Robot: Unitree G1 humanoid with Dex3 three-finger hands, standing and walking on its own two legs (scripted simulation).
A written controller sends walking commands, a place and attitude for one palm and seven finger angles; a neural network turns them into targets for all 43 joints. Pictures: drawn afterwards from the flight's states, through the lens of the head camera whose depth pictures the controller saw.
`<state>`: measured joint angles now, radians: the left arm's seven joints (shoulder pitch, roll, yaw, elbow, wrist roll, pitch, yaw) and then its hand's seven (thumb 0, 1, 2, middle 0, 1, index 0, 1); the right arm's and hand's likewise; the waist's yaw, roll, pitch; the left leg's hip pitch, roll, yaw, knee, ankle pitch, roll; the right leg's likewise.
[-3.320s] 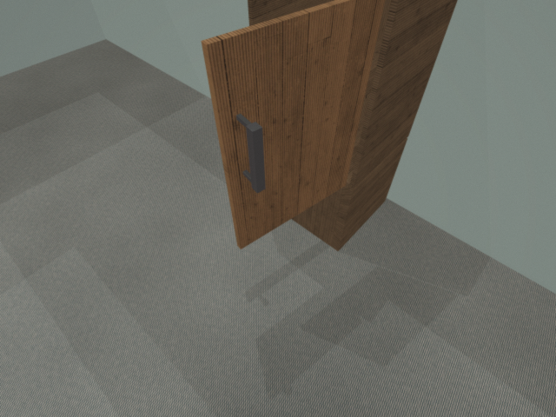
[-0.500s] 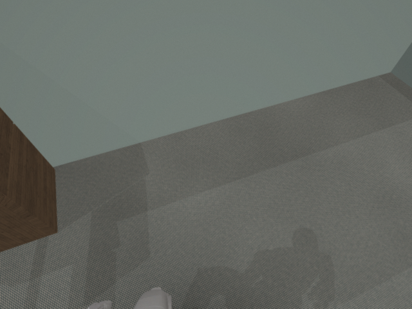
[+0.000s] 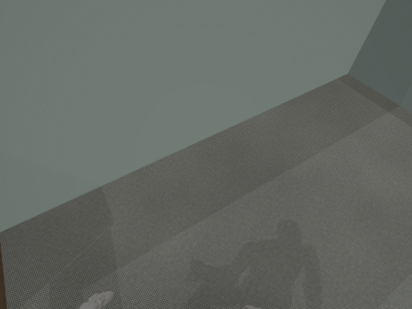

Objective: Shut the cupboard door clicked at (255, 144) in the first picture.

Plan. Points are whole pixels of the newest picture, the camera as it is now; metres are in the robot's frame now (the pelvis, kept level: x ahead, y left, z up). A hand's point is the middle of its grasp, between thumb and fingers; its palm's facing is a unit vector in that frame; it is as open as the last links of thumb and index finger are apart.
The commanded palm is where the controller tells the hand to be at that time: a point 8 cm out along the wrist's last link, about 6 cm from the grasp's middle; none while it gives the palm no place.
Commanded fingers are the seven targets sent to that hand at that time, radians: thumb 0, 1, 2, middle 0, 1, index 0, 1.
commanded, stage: walk to a spot facing it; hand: left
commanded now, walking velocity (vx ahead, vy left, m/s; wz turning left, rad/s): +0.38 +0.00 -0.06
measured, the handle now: out of the picture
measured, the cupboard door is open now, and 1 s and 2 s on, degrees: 79 79 79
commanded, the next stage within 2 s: turn to face it in 0.36 s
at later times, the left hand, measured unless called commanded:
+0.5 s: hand (137, 244) +0.28 +0.18 -0.15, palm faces +0.00 -0.99 -0.16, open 7.4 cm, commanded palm none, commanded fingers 0.00 0.90 0.90 -0.20 -0.30 -0.20 -0.30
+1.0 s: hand (144, 199) +0.41 +0.19 -0.17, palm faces +0.27 -0.93 -0.23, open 7.3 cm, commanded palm none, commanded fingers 0.00 0.90 0.90 -0.20 -0.30 -0.20 -0.30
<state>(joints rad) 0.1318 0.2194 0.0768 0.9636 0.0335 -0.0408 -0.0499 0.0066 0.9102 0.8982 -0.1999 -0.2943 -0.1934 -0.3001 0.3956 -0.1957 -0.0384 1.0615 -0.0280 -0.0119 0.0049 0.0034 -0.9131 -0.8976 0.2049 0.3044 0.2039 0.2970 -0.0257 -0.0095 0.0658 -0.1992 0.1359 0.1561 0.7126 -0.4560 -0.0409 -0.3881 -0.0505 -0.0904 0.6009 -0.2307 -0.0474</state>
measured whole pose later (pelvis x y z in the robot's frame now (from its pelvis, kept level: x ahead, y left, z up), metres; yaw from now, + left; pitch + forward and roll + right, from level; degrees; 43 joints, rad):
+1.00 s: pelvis +0.37 -0.03 +0.00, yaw +15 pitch +3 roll +0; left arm 0.12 0.23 0.08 0.97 0.01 0.04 0.01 0.00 0.92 0.90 -0.20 -0.29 -0.19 -0.30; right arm 0.20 -0.19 -0.04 0.95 -0.03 0.00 -0.01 0.00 -0.91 -0.90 0.20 0.30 0.20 0.30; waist -0.03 -0.03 0.06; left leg -0.37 0.05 0.05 0.61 -0.28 -0.01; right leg -0.44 -0.07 -0.07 1.04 -0.52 0.08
